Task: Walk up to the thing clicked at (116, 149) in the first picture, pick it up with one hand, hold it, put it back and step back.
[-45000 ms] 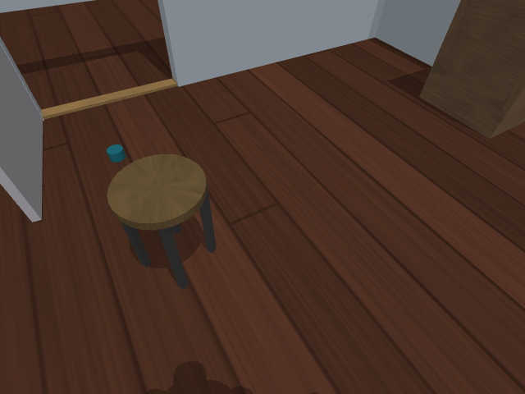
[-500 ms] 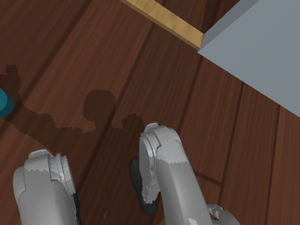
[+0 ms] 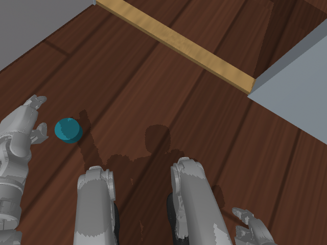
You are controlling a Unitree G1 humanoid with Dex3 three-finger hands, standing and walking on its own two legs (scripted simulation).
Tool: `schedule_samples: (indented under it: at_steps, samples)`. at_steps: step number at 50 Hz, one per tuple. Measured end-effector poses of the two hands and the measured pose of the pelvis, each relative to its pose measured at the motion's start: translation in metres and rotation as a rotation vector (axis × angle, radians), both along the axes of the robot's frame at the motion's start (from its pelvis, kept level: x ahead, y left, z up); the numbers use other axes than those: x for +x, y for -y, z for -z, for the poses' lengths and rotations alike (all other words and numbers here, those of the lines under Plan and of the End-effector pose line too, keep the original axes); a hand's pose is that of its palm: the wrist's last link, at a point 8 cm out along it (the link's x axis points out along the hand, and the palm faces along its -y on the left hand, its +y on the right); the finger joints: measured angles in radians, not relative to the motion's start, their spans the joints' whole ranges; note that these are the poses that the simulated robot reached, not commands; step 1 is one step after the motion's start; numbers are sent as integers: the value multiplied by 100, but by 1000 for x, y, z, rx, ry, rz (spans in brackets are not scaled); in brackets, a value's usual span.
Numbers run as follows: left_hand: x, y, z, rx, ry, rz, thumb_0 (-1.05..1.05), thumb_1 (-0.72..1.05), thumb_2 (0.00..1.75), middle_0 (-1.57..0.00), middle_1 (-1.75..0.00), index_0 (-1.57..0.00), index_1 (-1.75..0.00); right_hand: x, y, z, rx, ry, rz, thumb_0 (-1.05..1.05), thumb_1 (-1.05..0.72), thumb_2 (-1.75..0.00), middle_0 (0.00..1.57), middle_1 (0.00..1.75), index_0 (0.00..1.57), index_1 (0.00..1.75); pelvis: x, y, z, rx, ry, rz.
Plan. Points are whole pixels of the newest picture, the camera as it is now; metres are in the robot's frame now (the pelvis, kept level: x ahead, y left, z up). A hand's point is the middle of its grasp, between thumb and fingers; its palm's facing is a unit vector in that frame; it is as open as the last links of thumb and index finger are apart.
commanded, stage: home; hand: left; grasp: from above
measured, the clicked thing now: (69, 130) +0.49 +0.28 -0.41
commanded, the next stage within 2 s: none
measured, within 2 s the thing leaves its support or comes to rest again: neither
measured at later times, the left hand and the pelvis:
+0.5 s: hand (6, 185) +0.27 +0.22 +0.09, palm faces +0.11 -0.95 -0.28, open 7.4 cm; pelvis +0.03 +0.00 +0.18, yaw +5 degrees
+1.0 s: hand out of the picture +0.22 +0.20 +0.24, palm faces +0.18 -0.96 -0.21, open 7.4 cm; pelvis +0.08 +0.00 +0.28, yaw +7 degrees
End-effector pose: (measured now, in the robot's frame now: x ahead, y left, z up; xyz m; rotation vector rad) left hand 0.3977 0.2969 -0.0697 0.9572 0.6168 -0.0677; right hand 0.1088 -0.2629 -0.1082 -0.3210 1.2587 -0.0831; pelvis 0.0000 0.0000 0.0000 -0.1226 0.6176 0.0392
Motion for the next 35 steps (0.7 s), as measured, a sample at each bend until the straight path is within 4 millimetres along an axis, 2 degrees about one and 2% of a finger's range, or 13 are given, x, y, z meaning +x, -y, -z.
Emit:
schedule_samples:
  at_steps: [8,15,20,25,35]
  samples:
    - [-67,4,-61,-212,10,-179,1,85,90,-21,-31,-22,-32,75,-6,-71,-18,244,-74,1,-90,-90,20,30,20,29,0,2,-58,18,63,-25]
    - [-113,18,-110,-392,-23,-358,1,89,90,-21,-30,-21,-31,112,-26,-135,6,396,-94,1,-90,-90,20,30,21,29,8,4,-110,33,125,-44]
    - [-133,26,-149,-483,-42,-469,2,90,90,-20,-30,-21,-30,121,-40,-176,27,449,-84,1,-90,-90,20,30,21,30,19,4,-147,44,171,-54]
    - [-146,33,-190,-559,-56,-561,2,90,90,-20,-30,-21,-30,120,-47,-213,28,468,-58,1,-90,-90,20,30,21,30,34,4,-184,53,219,-62]
    - [-166,45,-269,-629,-61,-616,2,90,90,-20,-30,-21,-30,114,-40,-279,-12,514,1,1,-90,-90,21,30,21,30,63,2,-245,73,324,-72]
